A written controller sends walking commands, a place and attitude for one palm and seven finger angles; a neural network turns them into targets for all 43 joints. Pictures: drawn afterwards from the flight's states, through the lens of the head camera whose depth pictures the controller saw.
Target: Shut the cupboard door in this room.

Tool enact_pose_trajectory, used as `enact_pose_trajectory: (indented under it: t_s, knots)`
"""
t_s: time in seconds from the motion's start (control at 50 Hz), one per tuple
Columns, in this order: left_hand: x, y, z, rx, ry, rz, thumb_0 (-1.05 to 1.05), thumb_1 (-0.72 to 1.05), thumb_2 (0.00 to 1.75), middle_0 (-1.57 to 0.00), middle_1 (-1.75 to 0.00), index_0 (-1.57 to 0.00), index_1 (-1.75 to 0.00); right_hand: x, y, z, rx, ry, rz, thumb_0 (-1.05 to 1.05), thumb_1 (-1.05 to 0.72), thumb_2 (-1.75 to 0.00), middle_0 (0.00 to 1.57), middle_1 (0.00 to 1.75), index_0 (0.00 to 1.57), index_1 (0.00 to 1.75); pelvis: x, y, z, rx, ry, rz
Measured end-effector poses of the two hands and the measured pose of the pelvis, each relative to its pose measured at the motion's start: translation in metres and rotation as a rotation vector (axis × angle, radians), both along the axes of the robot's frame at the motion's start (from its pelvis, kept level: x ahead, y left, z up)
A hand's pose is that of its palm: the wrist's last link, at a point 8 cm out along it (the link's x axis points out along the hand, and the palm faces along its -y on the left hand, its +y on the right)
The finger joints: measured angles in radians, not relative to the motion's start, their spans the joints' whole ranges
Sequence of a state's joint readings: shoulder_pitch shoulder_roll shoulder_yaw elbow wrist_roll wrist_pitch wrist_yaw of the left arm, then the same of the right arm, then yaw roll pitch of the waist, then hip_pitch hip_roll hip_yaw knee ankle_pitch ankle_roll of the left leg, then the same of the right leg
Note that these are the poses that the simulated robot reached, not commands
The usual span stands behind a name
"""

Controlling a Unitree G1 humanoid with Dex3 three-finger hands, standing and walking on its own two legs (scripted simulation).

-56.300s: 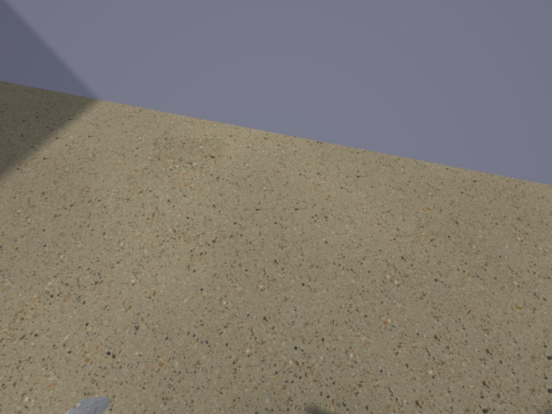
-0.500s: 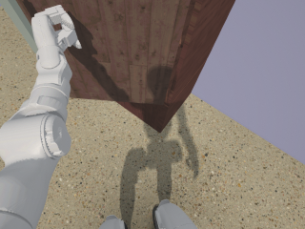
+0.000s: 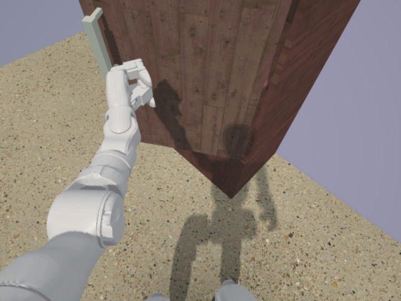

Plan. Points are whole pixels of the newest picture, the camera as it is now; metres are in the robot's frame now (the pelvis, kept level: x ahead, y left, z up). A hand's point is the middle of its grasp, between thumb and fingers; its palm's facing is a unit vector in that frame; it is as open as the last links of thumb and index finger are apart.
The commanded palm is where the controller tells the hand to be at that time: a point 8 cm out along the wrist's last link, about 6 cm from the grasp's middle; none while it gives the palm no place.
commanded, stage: draw the hand back to the body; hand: left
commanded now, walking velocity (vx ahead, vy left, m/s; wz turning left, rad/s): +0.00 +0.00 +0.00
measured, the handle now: (104, 48) +0.66 +0.16 +0.11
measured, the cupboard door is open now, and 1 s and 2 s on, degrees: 33 33 33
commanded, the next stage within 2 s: step back with the hand held close in 1.58 s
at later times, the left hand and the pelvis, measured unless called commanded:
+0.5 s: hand (92, 128) +0.39 +0.14 +0.15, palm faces +0.08 -1.00 -0.01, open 3.1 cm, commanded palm +0.34 +0.19 +0.16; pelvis +0.00 +0.00 +0.03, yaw -1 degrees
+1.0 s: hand out of the picture +0.25 +0.24 +0.18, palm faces +0.35 -0.89 -0.31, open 4.5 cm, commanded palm +0.20 +0.28 +0.21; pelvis +0.01 +0.00 +0.05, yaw +2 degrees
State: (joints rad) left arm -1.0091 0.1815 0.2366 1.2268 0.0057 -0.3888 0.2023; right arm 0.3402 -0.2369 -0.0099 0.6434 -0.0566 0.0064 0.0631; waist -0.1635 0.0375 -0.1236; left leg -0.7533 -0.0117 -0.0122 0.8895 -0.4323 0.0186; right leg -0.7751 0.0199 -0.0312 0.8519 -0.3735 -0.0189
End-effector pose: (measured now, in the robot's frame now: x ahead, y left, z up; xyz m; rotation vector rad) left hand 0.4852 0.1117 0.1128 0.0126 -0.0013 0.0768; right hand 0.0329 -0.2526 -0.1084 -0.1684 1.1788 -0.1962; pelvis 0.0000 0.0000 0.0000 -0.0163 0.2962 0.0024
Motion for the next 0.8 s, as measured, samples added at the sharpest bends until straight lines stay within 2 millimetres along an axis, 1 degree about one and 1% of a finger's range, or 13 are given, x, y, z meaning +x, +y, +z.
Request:
enact_pose_trajectory:
  t_s: [0.08,0.14,0.24,0.28,0.32,0.36,0.42,0.52,0.54,0.62,0.68,0.74,0.8]
  knots:
    - [0.002,0.007,0.006,-0.007,-0.021,0.016,0.02,0.90,0.90,-1.30,-1.50,-1.30,-1.50,-0.010,0.006,-0.003,0.015,0.002,-0.014,0.00,-0.91,-0.89,0.20,0.30,0.20,0.30,-0.004,0.000,-0.001,0.004,0.005,-0.010]
    - [-0.005,0.019,0.010,0.001,-0.050,0.016,0.02,0.90,0.90,-1.30,-1.50,-1.30,-1.50,-0.023,0.009,-0.003,0.034,0.024,-0.039,0.00,-0.91,-0.89,0.20,0.30,0.20,0.30,-0.004,0.000,0.002,0.009,-0.006,-0.026]
    - [-0.035,0.042,0.009,-0.003,-0.038,0.019,0.02,0.90,0.90,-1.30,-1.50,-1.30,-1.50,-0.037,0.010,0.002,0.052,0.054,-0.074,0.00,-0.91,-0.89,0.20,0.30,0.21,0.30,0.000,-0.001,0.011,0.008,-0.057,-0.038]
    - [-0.049,0.050,0.010,-0.011,-0.036,0.025,0.02,0.90,0.90,-1.30,-1.50,-1.30,-1.50,-0.036,0.007,0.006,0.045,0.044,-0.077,0.00,-0.91,-0.89,0.20,0.30,0.21,0.30,0.001,-0.001,0.015,0.006,-0.082,-0.037]
    - [-0.064,0.057,0.013,-0.011,-0.047,0.026,0.02,0.90,0.90,-1.30,-1.50,-1.30,-1.50,-0.030,0.004,0.010,0.033,0.020,-0.073,0.01,-0.91,-0.89,0.20,0.30,0.21,0.30,0.001,-0.002,0.018,0.005,-0.106,-0.033]
    - [-0.078,0.063,0.020,-0.006,-0.067,0.023,0.02,0.90,0.90,-1.30,-1.50,-1.30,-1.50,-0.018,0.000,0.014,0.018,-0.021,-0.063,0.01,-0.91,-0.89,0.20,0.30,0.21,0.30,0.001,-0.002,0.021,0.004,-0.129,-0.029]
    - [-0.099,0.071,0.029,0.001,-0.082,0.012,0.02,0.90,0.90,-1.30,-1.50,-1.30,-1.50,0.007,-0.004,0.021,0.001,-0.104,-0.038,0.01,-0.91,-0.89,0.20,0.30,0.20,0.30,0.000,-0.002,0.024,0.003,-0.161,-0.022]
    - [-0.130,0.087,0.039,-0.001,-0.069,0.007,0.02,0.90,0.90,-1.27,-1.47,-1.28,-1.48,0.063,-0.003,0.039,-0.011,-0.277,0.016,0.01,-0.91,-0.89,0.20,0.30,0.20,0.30,-0.003,-0.001,0.029,0.008,-0.212,-0.015]
    - [-0.137,0.090,0.042,0.028,-0.069,0.010,0.02,0.90,0.90,-1.26,-1.46,-1.27,-1.46,0.074,-0.001,0.044,-0.011,-0.311,0.024,0.01,-0.91,-0.89,0.20,0.30,0.20,0.30,-0.003,-0.001,0.031,0.010,-0.223,-0.014]
    - [-0.167,0.101,0.051,0.149,-0.071,0.028,0.02,0.90,0.90,-1.19,-1.39,-1.20,-1.39,0.117,0.010,0.065,-0.003,-0.429,0.058,0.01,-0.91,-0.89,0.20,0.30,0.20,0.30,-0.003,-0.001,0.037,0.015,-0.268,-0.005]
    - [-0.189,0.111,0.055,0.192,-0.066,0.058,0.02,0.90,0.90,-1.13,-1.32,-1.14,-1.32,0.143,0.022,0.079,0.007,-0.488,0.102,0.01,-0.91,-0.89,0.20,0.30,0.20,0.30,-0.002,-0.001,0.041,0.017,-0.294,0.004]
    - [-0.208,0.123,0.058,0.213,-0.060,0.100,0.02,0.90,0.90,-1.06,-1.24,-1.06,-1.24,0.161,0.034,0.089,0.019,-0.522,0.147,0.01,-0.91,-0.89,0.20,0.30,0.20,0.30,0.000,-0.001,0.045,0.017,-0.315,0.013]
    - [-0.226,0.134,0.064,0.234,-0.062,0.143,0.02,0.90,0.90,-0.98,-1.15,-0.99,-1.16,0.171,0.046,0.093,0.036,-0.539,0.185,0.01,-0.91,-0.89,0.20,0.30,0.20,0.30,0.003,0.000,0.047,0.017,-0.332,0.019]
